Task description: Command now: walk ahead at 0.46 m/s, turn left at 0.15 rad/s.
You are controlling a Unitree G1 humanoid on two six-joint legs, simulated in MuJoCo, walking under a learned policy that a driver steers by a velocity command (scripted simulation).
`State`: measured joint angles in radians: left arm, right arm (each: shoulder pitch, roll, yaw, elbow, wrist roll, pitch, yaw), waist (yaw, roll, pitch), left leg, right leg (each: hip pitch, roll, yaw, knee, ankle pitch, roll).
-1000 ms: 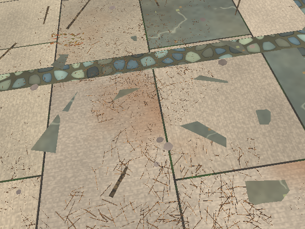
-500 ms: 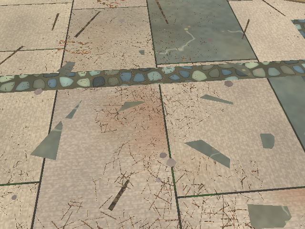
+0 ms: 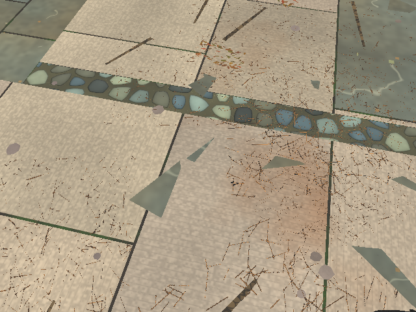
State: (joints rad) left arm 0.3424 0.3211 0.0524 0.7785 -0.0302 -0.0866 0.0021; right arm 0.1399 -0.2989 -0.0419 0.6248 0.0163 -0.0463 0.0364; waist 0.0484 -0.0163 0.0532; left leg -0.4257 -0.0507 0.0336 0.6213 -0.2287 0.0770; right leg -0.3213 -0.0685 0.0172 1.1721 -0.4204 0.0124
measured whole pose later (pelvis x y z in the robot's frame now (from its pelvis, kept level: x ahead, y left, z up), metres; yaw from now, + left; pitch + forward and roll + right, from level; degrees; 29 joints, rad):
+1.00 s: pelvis +0.59 -0.04 +0.00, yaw -28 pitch +1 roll +0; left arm 0.34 0.30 0.06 0.72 -0.03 -0.03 0.01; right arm 0.18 -0.28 -0.04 0.68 -0.01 -0.11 0.02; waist 0.02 -0.03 0.01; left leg -0.41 -0.03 -0.01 0.57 -0.19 0.02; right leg -0.33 0.06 0.15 1.13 -0.46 -0.02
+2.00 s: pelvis +1.05 -0.27 -0.01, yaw -13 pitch +2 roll -1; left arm 0.31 0.29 0.06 0.84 0.00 -0.05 0.02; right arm 0.09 -0.29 -0.06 0.65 0.02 -0.04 0.05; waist 0.04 0.01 0.06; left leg -0.51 -0.03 0.04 0.65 -0.15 0.10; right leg -0.09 -0.06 -0.14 0.88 -0.52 0.03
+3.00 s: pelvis +1.59 -0.33 +0.00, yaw +1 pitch +2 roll -1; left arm 0.40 0.30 0.04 0.89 -0.02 -0.05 0.00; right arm 0.04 -0.26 -0.04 0.64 0.00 -0.09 0.03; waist 0.08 -0.01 0.03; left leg -0.47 0.00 0.03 0.55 -0.12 0.03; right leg -0.13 0.00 0.05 0.79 -0.50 -0.02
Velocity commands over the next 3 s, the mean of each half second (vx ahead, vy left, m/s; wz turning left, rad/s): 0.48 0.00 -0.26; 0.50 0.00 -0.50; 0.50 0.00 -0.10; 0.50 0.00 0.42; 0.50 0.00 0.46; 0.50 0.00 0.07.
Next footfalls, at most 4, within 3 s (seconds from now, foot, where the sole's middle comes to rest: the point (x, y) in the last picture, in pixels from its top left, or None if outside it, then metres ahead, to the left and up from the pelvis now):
0.46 right None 0.41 -0.13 -0.76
0.90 left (220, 226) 0.73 0.01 -0.76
1.42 right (317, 204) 0.84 -0.34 -0.76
1.96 left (282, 128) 1.21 -0.24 -0.76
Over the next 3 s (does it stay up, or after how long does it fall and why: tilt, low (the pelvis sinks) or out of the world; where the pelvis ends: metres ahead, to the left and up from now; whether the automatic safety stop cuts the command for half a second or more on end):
stays up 1.59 -0.33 0.00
